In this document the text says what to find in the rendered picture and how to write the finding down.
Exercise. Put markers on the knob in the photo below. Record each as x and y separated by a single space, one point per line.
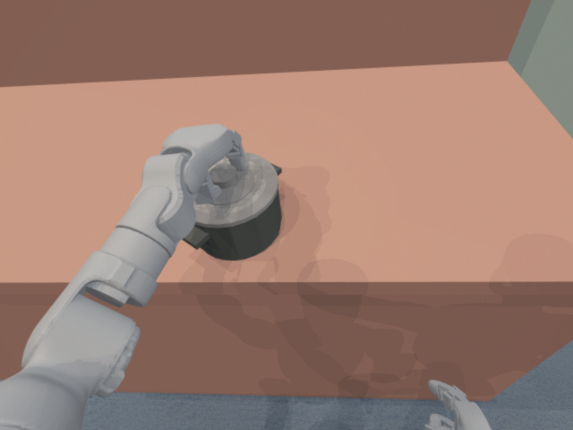
224 175

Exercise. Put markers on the pot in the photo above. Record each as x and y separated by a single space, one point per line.
241 241

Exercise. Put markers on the robot left upper arm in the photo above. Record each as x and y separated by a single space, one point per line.
84 354

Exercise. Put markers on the table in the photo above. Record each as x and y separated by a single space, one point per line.
426 193

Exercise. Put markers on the lid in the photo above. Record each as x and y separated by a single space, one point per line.
254 191

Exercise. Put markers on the right robot hand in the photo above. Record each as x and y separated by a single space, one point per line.
467 415

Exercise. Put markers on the left robot hand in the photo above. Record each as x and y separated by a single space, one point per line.
214 142

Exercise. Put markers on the robot left forearm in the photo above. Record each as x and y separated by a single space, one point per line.
126 267

